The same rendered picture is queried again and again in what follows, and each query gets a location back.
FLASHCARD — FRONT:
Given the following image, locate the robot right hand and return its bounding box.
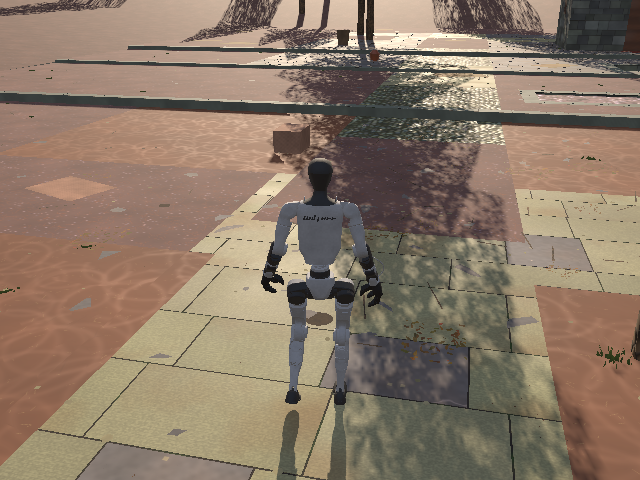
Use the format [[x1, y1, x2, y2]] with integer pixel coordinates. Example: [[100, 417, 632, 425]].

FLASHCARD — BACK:
[[360, 282, 383, 307]]

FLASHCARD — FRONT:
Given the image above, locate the robot left upper arm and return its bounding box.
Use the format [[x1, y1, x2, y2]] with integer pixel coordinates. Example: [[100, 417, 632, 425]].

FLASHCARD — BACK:
[[272, 201, 299, 256]]

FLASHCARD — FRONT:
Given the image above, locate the robot left hand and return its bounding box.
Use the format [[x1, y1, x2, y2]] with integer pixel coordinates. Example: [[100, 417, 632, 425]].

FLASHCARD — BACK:
[[261, 274, 284, 293]]

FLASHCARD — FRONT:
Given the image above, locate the robot right upper arm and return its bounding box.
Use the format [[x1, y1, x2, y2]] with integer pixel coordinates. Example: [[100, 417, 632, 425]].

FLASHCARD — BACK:
[[341, 201, 368, 258]]

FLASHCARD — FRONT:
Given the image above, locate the humanoid robot torso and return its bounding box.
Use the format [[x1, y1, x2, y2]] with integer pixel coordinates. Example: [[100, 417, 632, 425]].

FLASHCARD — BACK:
[[297, 196, 343, 300]]

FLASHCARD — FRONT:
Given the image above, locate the robot head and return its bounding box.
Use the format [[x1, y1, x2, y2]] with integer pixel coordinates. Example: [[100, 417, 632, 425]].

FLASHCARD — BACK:
[[303, 158, 337, 206]]

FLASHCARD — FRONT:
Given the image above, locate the robot right forearm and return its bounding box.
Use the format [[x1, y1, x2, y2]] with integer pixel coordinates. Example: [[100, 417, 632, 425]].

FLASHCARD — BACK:
[[359, 242, 380, 286]]

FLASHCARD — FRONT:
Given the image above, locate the robot left forearm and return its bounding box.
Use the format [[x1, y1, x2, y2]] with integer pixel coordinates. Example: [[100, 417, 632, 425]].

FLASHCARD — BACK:
[[263, 240, 282, 278]]

